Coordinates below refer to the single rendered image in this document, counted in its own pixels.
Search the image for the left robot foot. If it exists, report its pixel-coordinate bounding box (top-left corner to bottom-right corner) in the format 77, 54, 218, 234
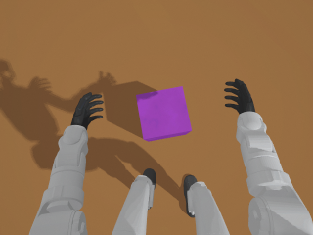
143, 168, 157, 208

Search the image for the robot right upper arm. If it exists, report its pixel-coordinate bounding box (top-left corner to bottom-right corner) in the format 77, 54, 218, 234
248, 195, 313, 235

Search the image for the robot right hand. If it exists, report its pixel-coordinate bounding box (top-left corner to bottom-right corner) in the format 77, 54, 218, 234
224, 79, 255, 114

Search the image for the carton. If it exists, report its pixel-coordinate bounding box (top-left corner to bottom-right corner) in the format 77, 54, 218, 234
136, 86, 192, 142

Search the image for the right robot forearm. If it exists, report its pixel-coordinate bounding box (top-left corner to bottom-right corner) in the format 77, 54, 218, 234
236, 111, 313, 229

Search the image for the robot left upper arm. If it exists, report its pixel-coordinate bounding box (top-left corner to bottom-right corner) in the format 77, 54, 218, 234
30, 210, 88, 235

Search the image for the robot left hand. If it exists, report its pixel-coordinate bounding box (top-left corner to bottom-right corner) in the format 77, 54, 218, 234
71, 92, 104, 130

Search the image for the left robot forearm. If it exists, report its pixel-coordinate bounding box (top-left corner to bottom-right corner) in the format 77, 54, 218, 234
29, 125, 88, 235

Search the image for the robot right shin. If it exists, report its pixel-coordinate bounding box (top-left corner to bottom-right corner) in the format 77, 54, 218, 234
190, 181, 212, 194

